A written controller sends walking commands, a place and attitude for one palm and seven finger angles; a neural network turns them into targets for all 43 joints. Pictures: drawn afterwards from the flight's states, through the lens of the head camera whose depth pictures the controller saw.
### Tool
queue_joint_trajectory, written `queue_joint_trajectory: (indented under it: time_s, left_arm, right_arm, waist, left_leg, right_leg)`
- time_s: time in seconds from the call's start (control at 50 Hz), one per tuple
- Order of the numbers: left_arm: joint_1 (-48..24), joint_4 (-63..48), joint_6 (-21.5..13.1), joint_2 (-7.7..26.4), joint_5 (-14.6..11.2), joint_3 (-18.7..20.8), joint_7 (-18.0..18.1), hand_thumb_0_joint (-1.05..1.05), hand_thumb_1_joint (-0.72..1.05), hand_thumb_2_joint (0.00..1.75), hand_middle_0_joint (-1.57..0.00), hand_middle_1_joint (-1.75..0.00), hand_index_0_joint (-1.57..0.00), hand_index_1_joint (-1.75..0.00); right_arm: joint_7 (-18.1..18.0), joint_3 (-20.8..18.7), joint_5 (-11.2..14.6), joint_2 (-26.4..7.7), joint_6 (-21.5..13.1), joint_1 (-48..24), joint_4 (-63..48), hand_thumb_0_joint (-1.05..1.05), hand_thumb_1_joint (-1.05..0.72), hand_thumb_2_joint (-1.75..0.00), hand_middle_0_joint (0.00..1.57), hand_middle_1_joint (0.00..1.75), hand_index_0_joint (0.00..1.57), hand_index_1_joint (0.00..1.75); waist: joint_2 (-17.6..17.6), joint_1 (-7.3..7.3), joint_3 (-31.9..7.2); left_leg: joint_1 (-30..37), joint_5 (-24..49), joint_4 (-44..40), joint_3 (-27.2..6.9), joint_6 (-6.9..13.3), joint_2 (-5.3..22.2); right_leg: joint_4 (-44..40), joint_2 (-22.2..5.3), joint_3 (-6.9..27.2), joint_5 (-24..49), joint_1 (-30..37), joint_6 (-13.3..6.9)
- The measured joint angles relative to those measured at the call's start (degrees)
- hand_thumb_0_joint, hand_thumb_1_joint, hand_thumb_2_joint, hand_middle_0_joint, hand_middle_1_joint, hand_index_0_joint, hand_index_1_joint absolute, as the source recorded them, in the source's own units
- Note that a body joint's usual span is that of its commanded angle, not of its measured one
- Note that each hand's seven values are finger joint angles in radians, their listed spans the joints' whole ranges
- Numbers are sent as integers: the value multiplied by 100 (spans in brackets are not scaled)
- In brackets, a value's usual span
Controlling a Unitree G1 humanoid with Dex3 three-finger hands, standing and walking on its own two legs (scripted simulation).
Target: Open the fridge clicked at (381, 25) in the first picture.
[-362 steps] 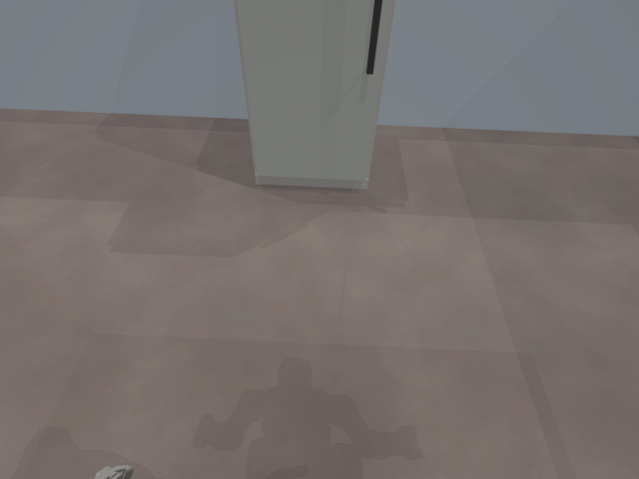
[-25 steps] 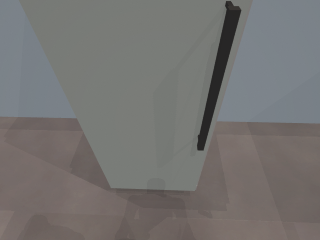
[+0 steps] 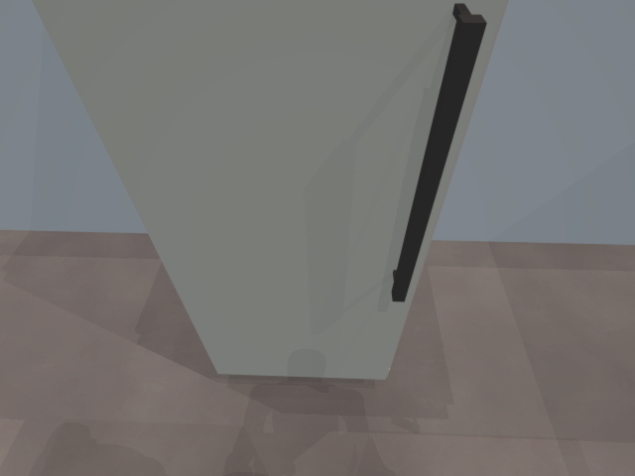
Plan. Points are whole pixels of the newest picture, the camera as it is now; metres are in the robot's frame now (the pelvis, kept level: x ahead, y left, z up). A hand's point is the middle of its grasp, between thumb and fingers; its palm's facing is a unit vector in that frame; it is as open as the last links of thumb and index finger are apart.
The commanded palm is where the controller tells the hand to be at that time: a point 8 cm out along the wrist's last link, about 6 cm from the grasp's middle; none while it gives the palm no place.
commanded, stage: look again from close up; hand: right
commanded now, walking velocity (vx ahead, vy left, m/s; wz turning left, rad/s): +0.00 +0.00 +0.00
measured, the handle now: (420, 193) +0.49 -0.12 +0.10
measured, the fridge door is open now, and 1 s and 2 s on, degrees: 0 0 0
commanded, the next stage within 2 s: raise the hand to about handle height in 0.24 s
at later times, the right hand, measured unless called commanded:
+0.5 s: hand (485, 471) +0.16 -0.19 -0.06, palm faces +0.23 +0.96 -0.16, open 7.5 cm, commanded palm +0.11 -0.23 -0.06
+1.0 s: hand (476, 442) +0.19 -0.18 -0.04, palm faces -0.02 +1.00 -0.06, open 10.0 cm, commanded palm +0.16 -0.24 -0.02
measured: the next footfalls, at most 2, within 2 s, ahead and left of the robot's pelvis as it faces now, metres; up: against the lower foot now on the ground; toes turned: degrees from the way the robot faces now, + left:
none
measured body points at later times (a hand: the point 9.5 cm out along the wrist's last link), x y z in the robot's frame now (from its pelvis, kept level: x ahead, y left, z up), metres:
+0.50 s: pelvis +0.00 +0.00 -0.01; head +0.01 +0.00 +0.44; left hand +0.09 +0.25 -0.13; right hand +0.15 -0.24 -0.05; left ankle -0.02 +0.13 -0.74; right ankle +0.05 -0.10 -0.74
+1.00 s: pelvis -0.02 +0.04 -0.10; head +0.03 +0.03 +0.35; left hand +0.18 +0.25 -0.17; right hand +0.18 -0.23 -0.03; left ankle -0.02 +0.13 -0.74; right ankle +0.05 -0.10 -0.74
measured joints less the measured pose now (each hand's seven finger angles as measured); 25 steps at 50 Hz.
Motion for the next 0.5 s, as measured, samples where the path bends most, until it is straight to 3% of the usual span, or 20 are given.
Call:
queue_joint_trajectory:
  time_s: [0.36, 0.38, 0.4, 0.44, 0.5]
  left_arm:
    - [-101, -4, -7, 86, 1, -27, 6, 1, 92, 90, -20, -30, -20, -30]
    - [-55, -229, -56, 122, 20, -23, 80, 1, 92, 90, -20, -30, -20, -30]
    - [44, -495, -283, 157, -7, -65, 219, 1, 92, 90, -21, -30, -20, -30]
    - [209, -942, -834, 241, -135, -117, 303, 1, 92, 90, -21, -30, -20, -30]
    - [130, -1569, -1327, 420, -184, -91, 270, 1, 91, 90, -21, -30, -20, -30]
  right_arm:
    - [-27, 43, -4, -32, -33, -105, 24, 1, -91, -90, 20, 30, 20, 30]
    - [-7, -118, 243, 17, 270, 151, -837, 1, -90, -90, 20, 30, 20, 30]
    - [-96, -167, 399, 14, 364, 453, -1924, 1, -90, -90, 20, 31, 20, 30]
    - [-351, -169, 621, -85, 119, 817, -3549, 2, -91, -89, 21, 31, 21, 31]
    - [-295, -262, 873, -182, -486, 646, -4939, 2, -88, -88, 20, 33, 20, 33]
  waist:
    - [-28, -25, 13]
    - [-80, -13, 94]
    - [-86, -49, 167]
    - [-58, -88, 82]
    - [-143, 77, -133]
  left_leg:
    - [68, -43, -66, 28, 22, -60]
    - [84, -37, -57, 32, 21, -97]
    - [73, -53, 11, -1, 33, -90]
    - [-127, -170, 290, -75, 74, -19]
    - [-545, -374, 747, -26, 65, 39]
  right_leg:
    - [79, -56, 32, -96, -7, 43]
    - [201, -96, 43, -155, -42, 45]
    - [238, -98, 12, -188, -19, 43]
    - [270, -52, -61, -202, -84, 32]
    - [665, -28, 5, -306, -522, 16]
